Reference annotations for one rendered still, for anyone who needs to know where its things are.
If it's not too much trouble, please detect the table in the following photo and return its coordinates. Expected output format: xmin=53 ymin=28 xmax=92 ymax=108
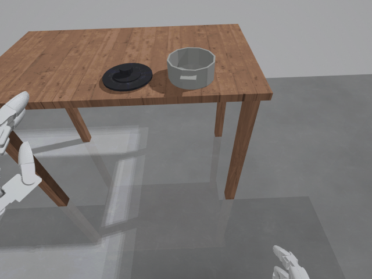
xmin=0 ymin=24 xmax=273 ymax=206

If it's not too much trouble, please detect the robot right hand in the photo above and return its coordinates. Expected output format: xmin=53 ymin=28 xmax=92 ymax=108
xmin=272 ymin=245 xmax=310 ymax=279

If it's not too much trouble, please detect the robot left hand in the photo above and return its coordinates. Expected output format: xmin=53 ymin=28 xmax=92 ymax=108
xmin=0 ymin=91 xmax=42 ymax=215

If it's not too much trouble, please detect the pot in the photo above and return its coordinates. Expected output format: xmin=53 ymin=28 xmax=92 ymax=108
xmin=167 ymin=47 xmax=216 ymax=90

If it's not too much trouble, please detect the knob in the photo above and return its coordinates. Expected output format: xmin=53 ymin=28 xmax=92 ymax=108
xmin=119 ymin=64 xmax=133 ymax=75

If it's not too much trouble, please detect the lid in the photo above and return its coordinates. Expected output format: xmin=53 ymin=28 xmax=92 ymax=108
xmin=102 ymin=63 xmax=153 ymax=91

